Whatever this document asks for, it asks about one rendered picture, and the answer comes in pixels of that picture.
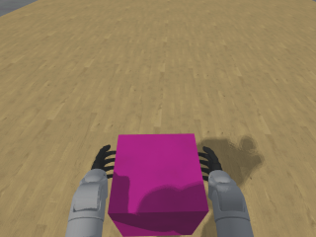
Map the carton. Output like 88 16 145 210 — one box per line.
108 133 209 237

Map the left robot hand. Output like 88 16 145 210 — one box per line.
91 144 117 179

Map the right robot forearm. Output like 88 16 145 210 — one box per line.
207 170 254 237

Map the right robot hand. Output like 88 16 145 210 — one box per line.
197 146 222 181

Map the left robot forearm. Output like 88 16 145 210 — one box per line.
65 168 109 237

